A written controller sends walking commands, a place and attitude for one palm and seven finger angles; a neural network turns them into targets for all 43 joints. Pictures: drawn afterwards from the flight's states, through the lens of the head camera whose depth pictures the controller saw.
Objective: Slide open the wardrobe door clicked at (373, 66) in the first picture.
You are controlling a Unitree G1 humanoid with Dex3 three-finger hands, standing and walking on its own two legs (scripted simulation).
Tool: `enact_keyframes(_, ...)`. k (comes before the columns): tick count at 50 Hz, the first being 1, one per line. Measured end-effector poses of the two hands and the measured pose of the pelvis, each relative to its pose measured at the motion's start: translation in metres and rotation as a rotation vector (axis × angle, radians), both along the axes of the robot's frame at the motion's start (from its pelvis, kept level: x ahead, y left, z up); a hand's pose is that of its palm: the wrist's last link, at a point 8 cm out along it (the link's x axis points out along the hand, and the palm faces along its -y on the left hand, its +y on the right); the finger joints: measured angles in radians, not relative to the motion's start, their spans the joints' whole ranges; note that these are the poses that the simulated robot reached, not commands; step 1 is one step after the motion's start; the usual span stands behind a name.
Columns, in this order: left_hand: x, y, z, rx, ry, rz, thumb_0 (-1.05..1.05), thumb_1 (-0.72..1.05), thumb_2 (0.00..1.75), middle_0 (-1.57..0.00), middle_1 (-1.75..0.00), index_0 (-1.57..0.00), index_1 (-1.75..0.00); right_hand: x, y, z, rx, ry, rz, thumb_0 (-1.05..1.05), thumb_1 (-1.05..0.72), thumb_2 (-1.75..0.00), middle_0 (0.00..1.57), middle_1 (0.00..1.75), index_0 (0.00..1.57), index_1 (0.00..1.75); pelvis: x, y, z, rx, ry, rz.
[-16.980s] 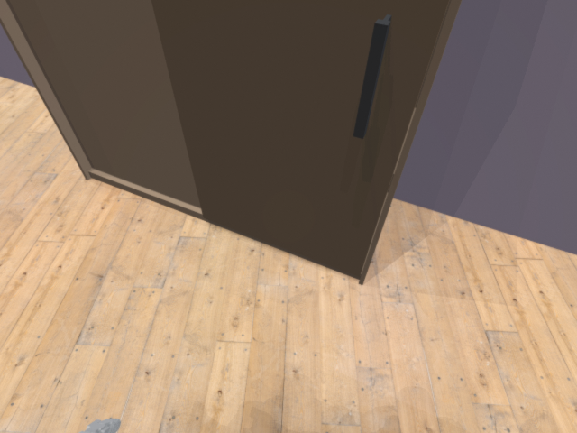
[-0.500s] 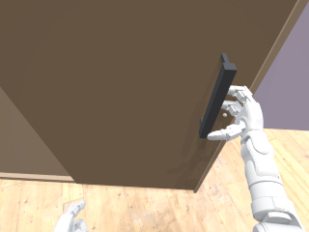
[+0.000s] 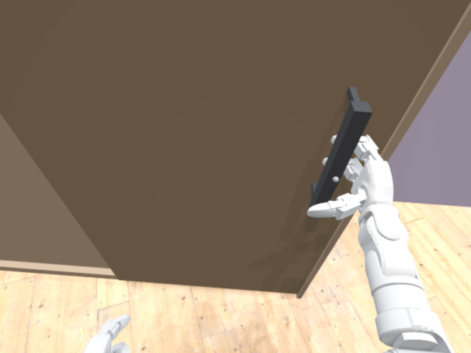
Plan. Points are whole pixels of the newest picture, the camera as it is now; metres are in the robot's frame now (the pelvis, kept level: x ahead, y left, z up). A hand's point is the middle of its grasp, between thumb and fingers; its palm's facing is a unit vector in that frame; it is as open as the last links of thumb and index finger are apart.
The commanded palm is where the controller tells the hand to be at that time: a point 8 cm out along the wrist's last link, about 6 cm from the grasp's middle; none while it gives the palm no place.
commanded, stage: slide the fingers in behind the handle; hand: right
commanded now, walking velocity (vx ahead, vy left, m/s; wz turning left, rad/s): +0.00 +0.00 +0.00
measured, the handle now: (332, 158) +0.45 -0.13 +0.11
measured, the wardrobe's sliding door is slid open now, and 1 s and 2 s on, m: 0.00 0.00 0.00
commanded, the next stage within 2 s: grip the handle and tug to test in 0.72 s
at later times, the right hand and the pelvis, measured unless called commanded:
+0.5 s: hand (326, 178) +0.39 -0.11 +0.12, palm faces -0.01 +1.00 +0.00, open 14.0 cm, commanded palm +0.36 -0.16 +0.12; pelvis +0.00 +0.01 +0.00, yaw +0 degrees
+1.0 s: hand (327, 179) +0.39 -0.11 +0.12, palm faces -0.01 +1.00 +0.00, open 13.4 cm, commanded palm +0.36 -0.16 +0.12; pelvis +0.00 +0.01 +0.00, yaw +0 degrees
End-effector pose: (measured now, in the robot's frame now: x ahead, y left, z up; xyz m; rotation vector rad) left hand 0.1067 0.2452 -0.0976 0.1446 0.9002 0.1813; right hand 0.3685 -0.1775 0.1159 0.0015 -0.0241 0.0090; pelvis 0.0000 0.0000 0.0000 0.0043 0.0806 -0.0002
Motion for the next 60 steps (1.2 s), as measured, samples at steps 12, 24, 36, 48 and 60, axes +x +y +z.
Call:
enact_keyframes(12, 0.005, 0.006, 0.002, -0.002, -0.013, -0.005, 0.01, 0.90, 0.90, -0.20, -0.30, -0.20, -0.30, 0.000, 0.011, -0.002, 0.002, 0.013, -0.001, -0.01, 0.50, -0.30, 0.30, 1.20, 0.31, 1.20, -0.001, 0.007, 0.000, -0.004, -0.003, 0.000)
enact_keyframes(24, 0.003, 0.009, 0.000, -0.013, 0.000, -0.002, 0.01, 0.90, 0.90, -0.20, -0.30, -0.20, -0.30, 0.000, 0.015, 0.001, -0.002, -0.001, 0.000, -0.01, 0.50, -0.30, 0.30, 1.20, 0.30, 1.20, 0.001, 0.009, 0.001, -0.006, -0.001, 0.001)
enact_keyframes(36, 0.008, 0.008, 0.000, -0.016, -0.009, -0.007, 0.01, 0.90, 0.90, -0.20, -0.30, -0.20, -0.30, -0.003, 0.015, 0.001, -0.007, -0.005, -0.007, -0.01, 0.50, -0.30, 0.30, 1.20, 0.28, 1.19, 0.002, 0.009, 0.001, -0.006, -0.003, -0.001)
enact_keyframes(48, 0.013, 0.004, 0.001, -0.017, -0.017, -0.015, 0.01, 0.90, 0.90, -0.20, -0.30, -0.20, -0.30, -0.003, 0.016, 0.001, -0.005, -0.004, -0.007, -0.01, 0.44, -0.32, 0.30, 1.21, 0.28, 1.21, 0.003, 0.007, 0.000, -0.005, -0.003, -0.001)
enact_keyframes(60, 0.010, 0.002, 0.002, -0.013, -0.010, -0.008, 0.01, 0.90, 0.90, -0.20, -0.30, -0.20, -0.30, 0.000, 0.012, 0.000, -0.002, 0.002, 0.005, -0.01, 0.01, -0.51, 0.35, 1.28, 0.34, 1.26, 0.003, 0.004, 0.001, -0.002, -0.004, 0.002)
